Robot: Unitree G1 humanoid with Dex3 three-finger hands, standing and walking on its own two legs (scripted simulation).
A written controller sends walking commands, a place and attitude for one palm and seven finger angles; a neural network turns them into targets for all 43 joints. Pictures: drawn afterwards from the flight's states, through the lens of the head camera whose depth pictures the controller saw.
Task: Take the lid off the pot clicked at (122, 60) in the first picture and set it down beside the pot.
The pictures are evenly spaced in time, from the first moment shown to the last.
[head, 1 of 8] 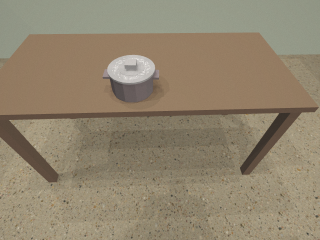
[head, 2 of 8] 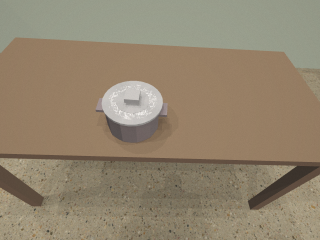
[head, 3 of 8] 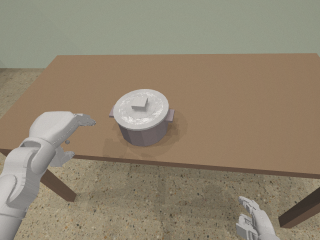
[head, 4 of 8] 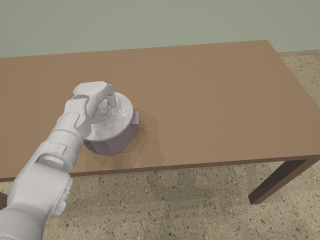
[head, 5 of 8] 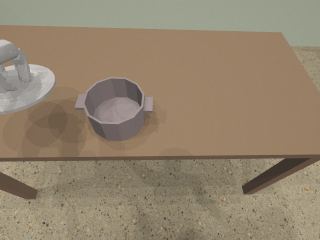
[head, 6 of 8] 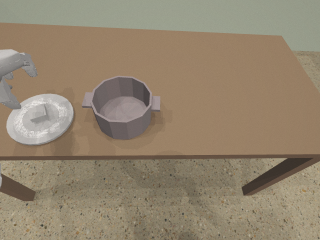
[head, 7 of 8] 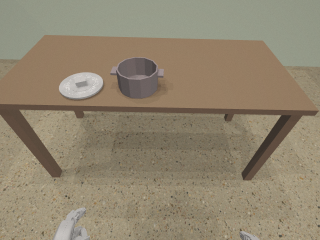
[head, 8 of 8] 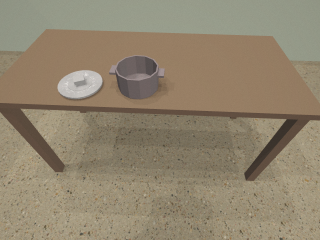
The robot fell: no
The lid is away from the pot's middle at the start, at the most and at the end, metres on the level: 0.00 0.25 0.25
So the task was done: yes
